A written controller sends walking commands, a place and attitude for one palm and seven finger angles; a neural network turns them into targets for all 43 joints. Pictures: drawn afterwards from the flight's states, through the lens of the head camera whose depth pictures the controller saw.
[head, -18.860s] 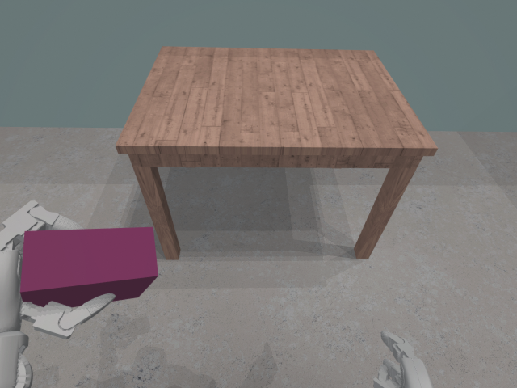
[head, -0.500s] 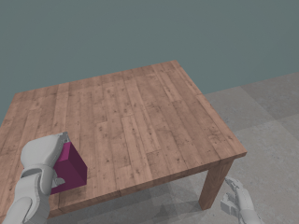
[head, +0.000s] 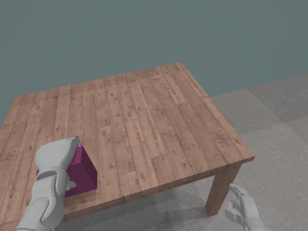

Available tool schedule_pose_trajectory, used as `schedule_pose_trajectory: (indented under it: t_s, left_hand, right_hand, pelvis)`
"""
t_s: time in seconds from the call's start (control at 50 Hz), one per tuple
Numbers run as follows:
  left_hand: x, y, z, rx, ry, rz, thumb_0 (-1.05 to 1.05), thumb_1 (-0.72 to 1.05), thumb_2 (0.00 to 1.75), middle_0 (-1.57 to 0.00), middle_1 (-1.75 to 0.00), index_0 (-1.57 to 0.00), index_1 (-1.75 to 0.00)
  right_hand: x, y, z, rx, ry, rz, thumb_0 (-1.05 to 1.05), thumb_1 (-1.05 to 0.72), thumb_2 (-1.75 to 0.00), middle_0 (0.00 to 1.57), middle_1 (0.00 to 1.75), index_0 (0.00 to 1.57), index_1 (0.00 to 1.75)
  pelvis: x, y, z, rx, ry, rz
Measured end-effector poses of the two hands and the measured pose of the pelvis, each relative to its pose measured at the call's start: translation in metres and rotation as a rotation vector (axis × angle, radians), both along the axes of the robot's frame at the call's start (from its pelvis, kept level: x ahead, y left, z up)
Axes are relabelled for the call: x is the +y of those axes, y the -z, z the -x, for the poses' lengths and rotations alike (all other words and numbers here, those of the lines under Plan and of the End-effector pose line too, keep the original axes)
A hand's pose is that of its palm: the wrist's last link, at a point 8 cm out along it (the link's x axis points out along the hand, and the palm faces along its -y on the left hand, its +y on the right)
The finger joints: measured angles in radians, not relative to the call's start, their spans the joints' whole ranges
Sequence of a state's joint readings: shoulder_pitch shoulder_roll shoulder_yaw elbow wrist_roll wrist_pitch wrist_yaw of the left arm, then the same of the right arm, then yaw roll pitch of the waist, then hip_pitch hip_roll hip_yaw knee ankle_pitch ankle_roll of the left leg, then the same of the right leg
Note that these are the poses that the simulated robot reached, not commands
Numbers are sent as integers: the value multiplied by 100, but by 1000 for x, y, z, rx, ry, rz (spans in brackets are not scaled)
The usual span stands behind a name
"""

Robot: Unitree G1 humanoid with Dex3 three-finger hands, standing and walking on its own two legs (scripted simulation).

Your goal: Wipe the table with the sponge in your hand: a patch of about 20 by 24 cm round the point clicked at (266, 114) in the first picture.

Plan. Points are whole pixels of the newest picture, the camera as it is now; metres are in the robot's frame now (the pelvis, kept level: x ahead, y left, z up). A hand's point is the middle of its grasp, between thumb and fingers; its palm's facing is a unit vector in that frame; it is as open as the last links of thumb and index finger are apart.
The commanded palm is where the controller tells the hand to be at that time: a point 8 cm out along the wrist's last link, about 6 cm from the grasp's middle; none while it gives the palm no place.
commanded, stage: move the sponge above the wiping area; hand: left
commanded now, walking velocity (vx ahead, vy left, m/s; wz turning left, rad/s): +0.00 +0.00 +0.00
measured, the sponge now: (73, 177) +0.23 +0.29 +0.00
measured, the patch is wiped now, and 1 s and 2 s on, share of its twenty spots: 0.00 0.00 0.00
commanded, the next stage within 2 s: lower the sponge onto the table in 1.34 s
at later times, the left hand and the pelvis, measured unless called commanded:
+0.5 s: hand (70, 164) +0.25 +0.29 +0.03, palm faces -0.07 -0.07 -0.99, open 10.2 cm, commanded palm +0.23 +0.28 +0.09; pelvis +0.01 +0.00 +0.00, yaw +0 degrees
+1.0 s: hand (70, 168) +0.25 +0.30 +0.02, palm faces -0.06 -0.07 -1.00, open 10.2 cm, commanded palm +0.23 +0.29 +0.08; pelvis +0.01 +0.00 +0.00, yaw +0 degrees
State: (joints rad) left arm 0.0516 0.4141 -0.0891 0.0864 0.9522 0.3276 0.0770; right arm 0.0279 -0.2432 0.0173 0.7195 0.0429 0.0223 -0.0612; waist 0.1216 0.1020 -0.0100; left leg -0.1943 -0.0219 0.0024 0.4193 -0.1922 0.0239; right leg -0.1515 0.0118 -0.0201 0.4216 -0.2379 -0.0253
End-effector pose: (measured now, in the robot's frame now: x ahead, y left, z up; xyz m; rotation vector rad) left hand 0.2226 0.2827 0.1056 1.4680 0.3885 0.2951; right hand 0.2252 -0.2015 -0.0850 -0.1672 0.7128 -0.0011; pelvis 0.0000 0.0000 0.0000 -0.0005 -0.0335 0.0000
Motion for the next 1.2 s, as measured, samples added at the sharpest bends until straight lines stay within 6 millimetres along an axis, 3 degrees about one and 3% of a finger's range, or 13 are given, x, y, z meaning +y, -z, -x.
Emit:
schedule_pose_trajectory:
  t_s: [0.48, 0.84, 1.2]
  left_hand:
    - [4, 19, -15, 27, 6, -11, -1, -51, 103, -71, -132, -74, -132]
    - [11, 31, -10, 46, -8, -13, -1, -51, 103, -71, -132, -73, -132]
    - [7, 26, -10, 20, -18, -14, -1, -51, 103, -71, -132, -73, -132]
  right_hand:
    - [-21, 7, 3, 40, 47, 29, 2, -90, -90, 20, 30, 20, 30]
    - [-22, 8, 4, 48, 56, 30, 2, -90, -90, 20, 30, 20, 30]
    - [-13, 8, 8, 43, 48, 8, 2, -90, -90, 20, 30, 20, 30]
  pelvis:
    - [-4, 2, -10, 36, 0, 1]
    - [-2, 4, -12, 48, -4, 5]
    - [-1, 3, -6, 38, -7, 4]
